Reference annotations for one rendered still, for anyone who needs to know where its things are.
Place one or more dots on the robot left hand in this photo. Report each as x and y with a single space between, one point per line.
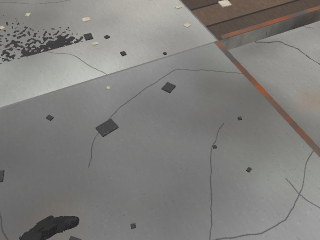
50 226

